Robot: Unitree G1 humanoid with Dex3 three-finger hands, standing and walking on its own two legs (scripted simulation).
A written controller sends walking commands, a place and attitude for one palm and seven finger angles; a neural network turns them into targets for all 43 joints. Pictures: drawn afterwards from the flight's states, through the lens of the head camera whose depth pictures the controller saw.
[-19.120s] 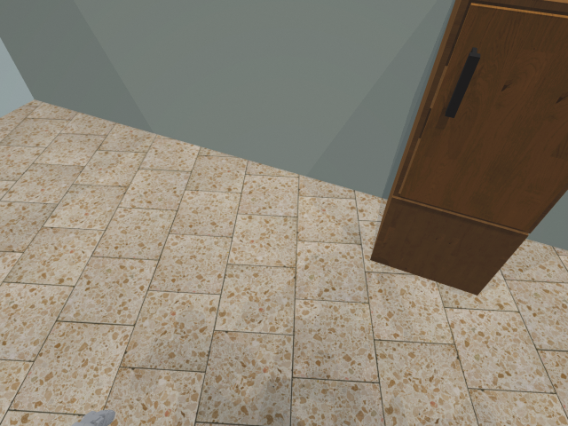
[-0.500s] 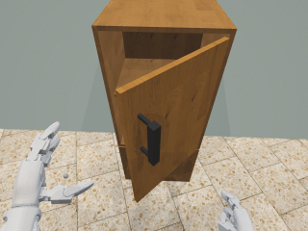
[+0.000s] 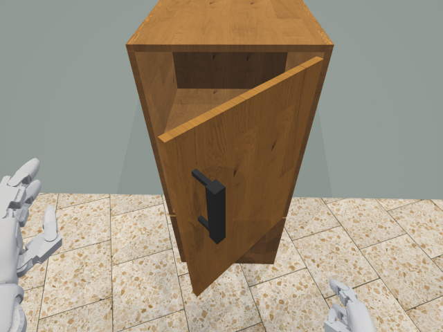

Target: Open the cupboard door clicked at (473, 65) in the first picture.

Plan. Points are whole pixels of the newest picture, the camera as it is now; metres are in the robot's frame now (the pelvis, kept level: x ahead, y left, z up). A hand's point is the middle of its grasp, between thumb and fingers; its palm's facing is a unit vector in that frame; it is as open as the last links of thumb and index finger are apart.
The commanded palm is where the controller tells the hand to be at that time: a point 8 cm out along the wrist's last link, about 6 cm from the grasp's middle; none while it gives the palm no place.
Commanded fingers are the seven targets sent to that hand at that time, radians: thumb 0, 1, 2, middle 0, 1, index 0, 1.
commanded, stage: draw the hand back to the body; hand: left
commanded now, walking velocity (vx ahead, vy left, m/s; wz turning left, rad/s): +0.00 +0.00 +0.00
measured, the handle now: (208, 207) +0.31 +0.07 +0.08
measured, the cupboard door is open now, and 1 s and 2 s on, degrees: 45 45 45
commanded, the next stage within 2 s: step back with the hand held close in 0.24 s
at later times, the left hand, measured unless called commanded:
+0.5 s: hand (64, 232) +0.19 +0.25 +0.16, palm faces +0.42 -0.79 -0.45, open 7.4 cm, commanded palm +0.13 +0.28 +0.17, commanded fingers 0.00 0.90 0.90 -0.20 -0.30 -0.20 -0.30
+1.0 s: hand (11, 285) +0.12 +0.28 +0.15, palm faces +0.37 -0.76 -0.53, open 7.4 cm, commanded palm +0.06 +0.32 +0.17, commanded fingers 0.00 0.90 0.90 -0.20 -0.30 -0.20 -0.30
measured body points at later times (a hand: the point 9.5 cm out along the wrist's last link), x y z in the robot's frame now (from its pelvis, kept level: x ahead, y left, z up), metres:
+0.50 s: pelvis -0.01 -0.01 +0.00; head -0.01 -0.03 +0.45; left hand +0.16 +0.29 +0.18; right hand +0.18 -0.24 -0.09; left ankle +0.01 +0.10 -0.75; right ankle -0.03 -0.11 -0.75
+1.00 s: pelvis -0.09 +0.02 -0.02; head -0.06 +0.03 +0.43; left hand +0.09 +0.32 +0.18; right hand +0.10 -0.22 -0.09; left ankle +0.01 +0.10 -0.75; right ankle -0.03 -0.11 -0.75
